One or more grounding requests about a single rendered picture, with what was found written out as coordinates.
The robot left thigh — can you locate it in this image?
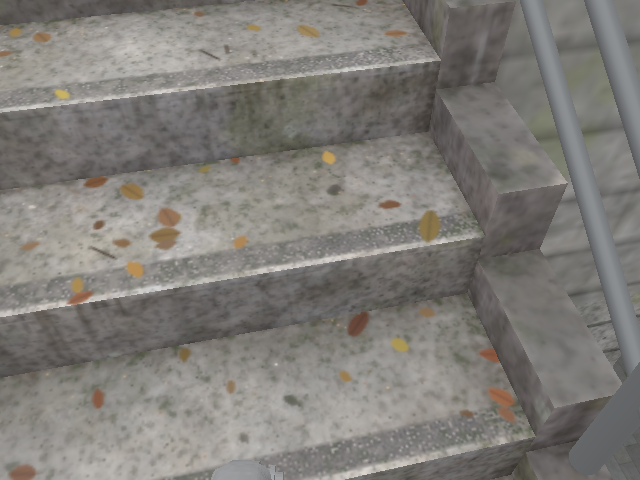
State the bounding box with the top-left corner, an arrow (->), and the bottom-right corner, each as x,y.
212,460 -> 284,480

